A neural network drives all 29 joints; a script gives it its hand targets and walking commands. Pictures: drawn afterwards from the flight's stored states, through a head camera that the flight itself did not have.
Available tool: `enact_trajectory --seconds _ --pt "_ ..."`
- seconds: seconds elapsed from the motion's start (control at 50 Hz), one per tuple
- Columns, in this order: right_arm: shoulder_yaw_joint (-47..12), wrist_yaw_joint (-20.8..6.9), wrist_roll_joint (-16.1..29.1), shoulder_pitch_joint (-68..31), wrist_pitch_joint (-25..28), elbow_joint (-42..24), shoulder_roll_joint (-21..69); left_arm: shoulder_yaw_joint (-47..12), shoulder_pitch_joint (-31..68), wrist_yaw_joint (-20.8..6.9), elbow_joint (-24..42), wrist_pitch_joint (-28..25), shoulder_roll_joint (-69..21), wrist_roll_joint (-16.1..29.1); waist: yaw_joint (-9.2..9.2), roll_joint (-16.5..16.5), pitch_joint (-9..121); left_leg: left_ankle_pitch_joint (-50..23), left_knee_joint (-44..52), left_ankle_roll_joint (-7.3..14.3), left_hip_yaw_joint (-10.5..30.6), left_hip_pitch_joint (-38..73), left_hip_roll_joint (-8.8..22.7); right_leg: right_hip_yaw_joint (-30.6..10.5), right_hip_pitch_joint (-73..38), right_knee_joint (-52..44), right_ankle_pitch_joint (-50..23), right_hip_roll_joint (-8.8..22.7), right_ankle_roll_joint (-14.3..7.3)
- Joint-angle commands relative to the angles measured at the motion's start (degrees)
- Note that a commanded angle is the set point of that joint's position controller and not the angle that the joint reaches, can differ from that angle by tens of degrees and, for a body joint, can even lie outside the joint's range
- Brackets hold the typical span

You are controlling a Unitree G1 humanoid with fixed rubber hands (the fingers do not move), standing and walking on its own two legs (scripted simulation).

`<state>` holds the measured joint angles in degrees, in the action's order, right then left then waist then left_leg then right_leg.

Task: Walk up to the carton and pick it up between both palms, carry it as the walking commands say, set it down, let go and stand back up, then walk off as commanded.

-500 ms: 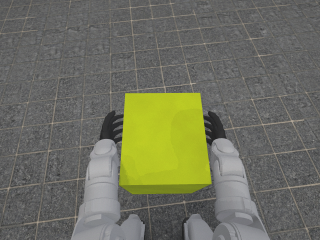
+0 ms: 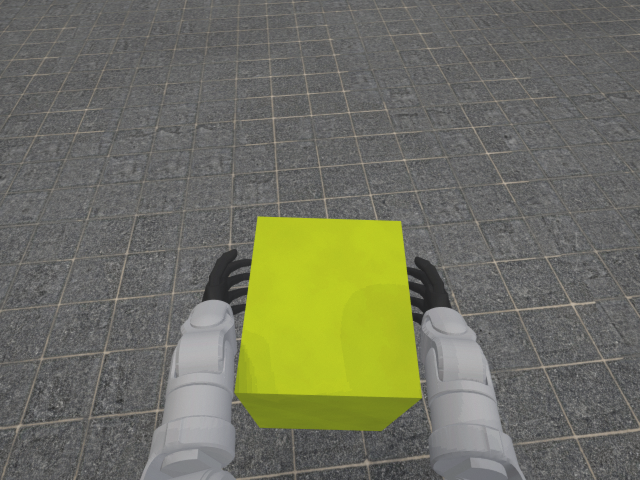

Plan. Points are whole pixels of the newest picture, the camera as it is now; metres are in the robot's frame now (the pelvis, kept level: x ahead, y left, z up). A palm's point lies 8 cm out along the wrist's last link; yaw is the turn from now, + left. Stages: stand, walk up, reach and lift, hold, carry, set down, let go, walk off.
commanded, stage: reach and lift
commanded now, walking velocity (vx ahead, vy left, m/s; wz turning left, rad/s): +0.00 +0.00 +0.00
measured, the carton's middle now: (324, 332) +0.33 +0.02 -0.07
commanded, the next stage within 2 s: hold in 1.68 s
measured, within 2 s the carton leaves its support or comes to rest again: neither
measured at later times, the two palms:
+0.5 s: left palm (205, 299) +0.31 +0.16 +0.07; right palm (448, 308) +0.31 -0.13 +0.06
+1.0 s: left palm (212, 296) +0.31 +0.15 +0.07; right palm (456, 310) +0.31 -0.13 +0.06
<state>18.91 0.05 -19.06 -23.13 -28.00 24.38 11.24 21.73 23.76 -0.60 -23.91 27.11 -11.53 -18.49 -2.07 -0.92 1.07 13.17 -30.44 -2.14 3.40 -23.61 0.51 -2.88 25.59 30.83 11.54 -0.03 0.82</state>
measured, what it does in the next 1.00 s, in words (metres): stands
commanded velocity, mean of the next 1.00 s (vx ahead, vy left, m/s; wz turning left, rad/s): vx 0.00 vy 0.00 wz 0.00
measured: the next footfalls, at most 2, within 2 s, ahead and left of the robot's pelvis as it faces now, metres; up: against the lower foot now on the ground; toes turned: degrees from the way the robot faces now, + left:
none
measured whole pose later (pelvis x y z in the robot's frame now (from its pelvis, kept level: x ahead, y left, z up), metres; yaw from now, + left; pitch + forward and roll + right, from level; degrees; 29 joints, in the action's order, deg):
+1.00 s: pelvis +0.00 +0.00 +0.01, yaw +0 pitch -7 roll +0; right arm 14.2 0.3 -17.2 -20.1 -43.1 15.5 10.1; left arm 15.6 21.1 0.1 -16.6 41.5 -10.5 -17.4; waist -0.1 -1.2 -3.5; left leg 11.5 -22.4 -1.7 3.6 -4.2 0.8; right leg -2.7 5.4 21.5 9.3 0.1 1.1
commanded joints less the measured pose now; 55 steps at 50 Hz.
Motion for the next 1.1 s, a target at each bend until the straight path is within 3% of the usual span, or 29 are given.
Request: enact_trajectory --seconds 0.0,0.42,0.5,1.08 --pt "-33.5 -13.7 11.3 -30.2 0.9 0.9 54.4 -31.9 25.3 -12.9 -3.8 0.8 -57.0 10.0 -0.09 0.9 24.5 -12.1 4.7 0.9 -0.9 9.7 -7.3 -0.4 -17.9 -4.1 -11.4 -6.5 -0.8" --pt "-36.4 -14.1 15.4 -32.1 -9.2 -7.5 52.1 -36.6 26.3 -11.6 3.5 11.7 -58.1 14.8 0.27 0.1 12.2 -5.5 11.6 0.9 -0.7 17.8 -5.6 -0.6 -25.6 -10.7 -4.6 -5.4 -1.5" --pt "-34.8 -14.2 15.1 -32.2 -10.7 -6.9 51.3 -34.8 26.3 -11.5 3.0 13.2 -56.9 14.3 0.45 0.3 9.9 -3.6 12.3 1.0 -0.7 17.6 -5.5 -0.4 -25.7 -11.4 -3.1 -5.2 -1.5" --pt "-36.7 -12.6 17.1 -27.6 -12.6 -12.1 51.5 -37.0 23.8 -12.0 7.7 13.6 -52.7 15.3 1.97 0.3 12.7 -10.3 11.8 1.4 0.0 19.1 -6.2 -0.5 -29.0 -11.4 -10.8 -6.0 -0.6"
